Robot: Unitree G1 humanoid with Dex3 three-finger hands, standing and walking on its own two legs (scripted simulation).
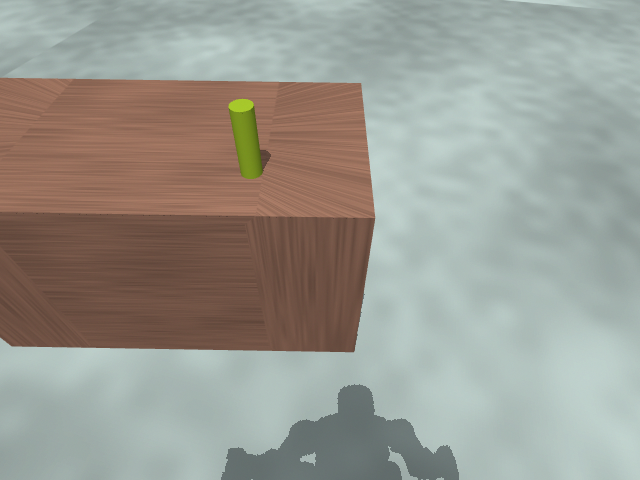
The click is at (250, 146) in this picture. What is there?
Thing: slim round
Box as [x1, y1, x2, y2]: [228, 99, 262, 178]
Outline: 237,99 232,101 228,106 241,174 244,177 254,178 261,174 262,169 253,103 247,99
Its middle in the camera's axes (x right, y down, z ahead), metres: -0.17 -0.22 +0.88
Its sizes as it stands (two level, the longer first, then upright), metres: 0.052 0.052 0.175
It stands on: a support 0.65 m high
